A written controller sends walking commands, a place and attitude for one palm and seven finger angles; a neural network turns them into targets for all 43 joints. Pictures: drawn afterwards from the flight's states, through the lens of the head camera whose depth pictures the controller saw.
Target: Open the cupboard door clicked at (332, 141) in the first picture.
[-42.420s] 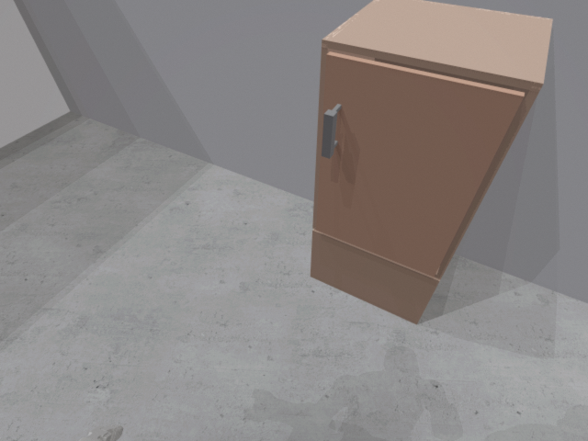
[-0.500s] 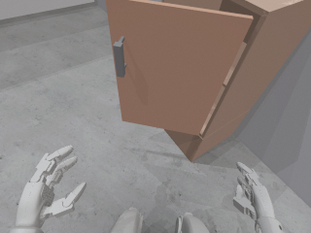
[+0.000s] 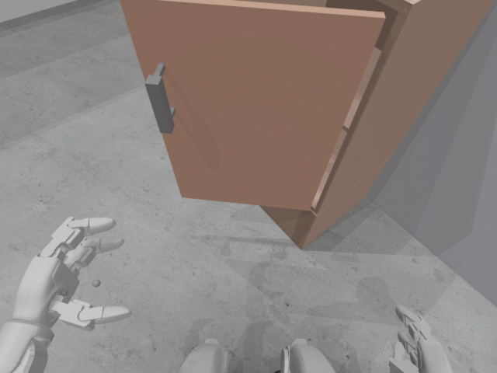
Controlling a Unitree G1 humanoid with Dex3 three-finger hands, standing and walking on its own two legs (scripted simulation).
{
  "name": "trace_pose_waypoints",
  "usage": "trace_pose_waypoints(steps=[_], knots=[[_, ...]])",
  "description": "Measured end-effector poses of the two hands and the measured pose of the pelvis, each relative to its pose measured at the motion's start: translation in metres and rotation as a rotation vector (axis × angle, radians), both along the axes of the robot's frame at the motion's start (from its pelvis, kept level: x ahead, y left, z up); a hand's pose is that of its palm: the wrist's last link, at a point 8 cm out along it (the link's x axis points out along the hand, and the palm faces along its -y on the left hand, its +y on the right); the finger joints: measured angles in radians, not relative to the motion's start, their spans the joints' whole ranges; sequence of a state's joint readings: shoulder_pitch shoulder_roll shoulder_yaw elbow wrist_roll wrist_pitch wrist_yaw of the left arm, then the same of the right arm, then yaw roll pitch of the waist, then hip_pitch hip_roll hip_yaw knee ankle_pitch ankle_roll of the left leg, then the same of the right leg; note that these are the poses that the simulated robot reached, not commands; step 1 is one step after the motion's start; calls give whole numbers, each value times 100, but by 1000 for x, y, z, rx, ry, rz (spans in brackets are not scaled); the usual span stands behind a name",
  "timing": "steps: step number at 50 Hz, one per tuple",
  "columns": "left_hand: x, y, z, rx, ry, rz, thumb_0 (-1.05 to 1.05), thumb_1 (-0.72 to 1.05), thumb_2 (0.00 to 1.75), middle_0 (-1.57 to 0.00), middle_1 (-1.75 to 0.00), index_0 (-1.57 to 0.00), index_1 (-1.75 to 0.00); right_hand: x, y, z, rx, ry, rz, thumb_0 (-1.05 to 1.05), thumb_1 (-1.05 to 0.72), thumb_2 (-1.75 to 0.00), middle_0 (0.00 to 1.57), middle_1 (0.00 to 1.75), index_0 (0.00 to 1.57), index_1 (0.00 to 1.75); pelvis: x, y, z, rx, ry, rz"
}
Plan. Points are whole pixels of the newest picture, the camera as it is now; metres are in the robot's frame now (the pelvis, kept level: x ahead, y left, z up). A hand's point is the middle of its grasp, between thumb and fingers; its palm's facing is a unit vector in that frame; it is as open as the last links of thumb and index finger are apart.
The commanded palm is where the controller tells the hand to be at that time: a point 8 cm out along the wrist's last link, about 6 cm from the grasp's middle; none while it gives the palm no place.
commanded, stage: raise the hand with hooked fingers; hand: left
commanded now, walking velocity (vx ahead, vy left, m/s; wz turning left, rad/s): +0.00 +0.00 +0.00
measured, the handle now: (163, 99) +0.58 +0.20 +0.07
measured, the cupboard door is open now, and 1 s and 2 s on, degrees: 45 45 45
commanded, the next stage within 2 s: move the hooked fingers beside the handle in 1.02 s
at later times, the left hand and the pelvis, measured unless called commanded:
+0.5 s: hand (58, 236) +0.28 +0.28 +0.09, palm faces -0.02 -1.00 -0.07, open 13.9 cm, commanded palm +0.26 +0.33 +0.08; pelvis +0.00 +0.01 +0.02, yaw +0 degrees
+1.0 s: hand (61, 235) +0.29 +0.28 +0.08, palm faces -0.06 -1.00 -0.06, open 14.0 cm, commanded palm +0.26 +0.33 +0.08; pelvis +0.00 +0.01 +0.02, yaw -1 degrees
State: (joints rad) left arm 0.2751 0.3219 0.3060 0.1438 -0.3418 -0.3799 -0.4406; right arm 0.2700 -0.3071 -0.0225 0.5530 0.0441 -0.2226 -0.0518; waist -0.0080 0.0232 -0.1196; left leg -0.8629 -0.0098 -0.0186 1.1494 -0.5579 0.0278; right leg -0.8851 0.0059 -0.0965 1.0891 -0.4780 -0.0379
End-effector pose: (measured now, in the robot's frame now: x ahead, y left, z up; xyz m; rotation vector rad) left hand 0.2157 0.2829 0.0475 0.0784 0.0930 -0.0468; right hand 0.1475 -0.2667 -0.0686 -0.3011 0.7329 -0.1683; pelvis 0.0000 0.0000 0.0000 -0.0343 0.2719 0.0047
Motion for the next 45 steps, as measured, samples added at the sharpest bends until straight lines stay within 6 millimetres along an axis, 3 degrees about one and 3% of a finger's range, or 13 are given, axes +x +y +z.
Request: trace_pose_waypoints(steps=[3, 8, 11, 18, 26, 33, 45], knots=[[8, -1, -1, -13, 12, -45, 0, -23, 42, -28, -103, -28, -102, 10, 3, 9, -6, -39, 6, 1, -90, -89, 20, 29, 20, 30, 0, 1, 2, -3, -9, -5], [19, 12, 30, 0, -102, -5, 0, -35, 37, -29, -110, -29, -110, 21, 20, 22, 23, -91, 30, 1, -90, -89, 20, 29, 20, 30, 2, 2, 9, -6, -29, -5], [23, 25, 39, 0, -115, 36, 0, -40, 34, -30, -114, -30, -114, 24, 30, 24, 48, -96, 52, 1, -90, -89, 20, 29, 20, 30, 2, 4, 12, -8, -35, 0], [31, 36, 21, -20, 31, 11, 0, -47, 31, -30, -118, -30, -118, 15, 40, 21, 64, -60, 71, 1, -90, -89, 20, 30, 21, 30, -1, 8, 16, -9, -40, 0], [48, 51, 44, -12, -104, 23, -1, -50, 30, -30, -120, -30, -119, -7, 34, 19, 29, 5, 41, 1, -90, -89, 20, 30, 21, 30, -3, 10, 18, -12, -51, -5], [56, 56, 34, -36, 1, -13, -1, -50, 30, -30, -120, -30, -120, -20, 27, 22, 22, 26, 2, 1, -90, -89, 20, 30, 21, 30, -3, 15, 22, -9, -46, -13], [53, 55, 34, -25, -55, 21, -1, -50, 30, -30, -120, -30, -120, -17, 30, 23, 17, 31, 18, 1, -90, -89, 20, 30, 20, 30, -3, 15, 21, -9, -43, -10]])
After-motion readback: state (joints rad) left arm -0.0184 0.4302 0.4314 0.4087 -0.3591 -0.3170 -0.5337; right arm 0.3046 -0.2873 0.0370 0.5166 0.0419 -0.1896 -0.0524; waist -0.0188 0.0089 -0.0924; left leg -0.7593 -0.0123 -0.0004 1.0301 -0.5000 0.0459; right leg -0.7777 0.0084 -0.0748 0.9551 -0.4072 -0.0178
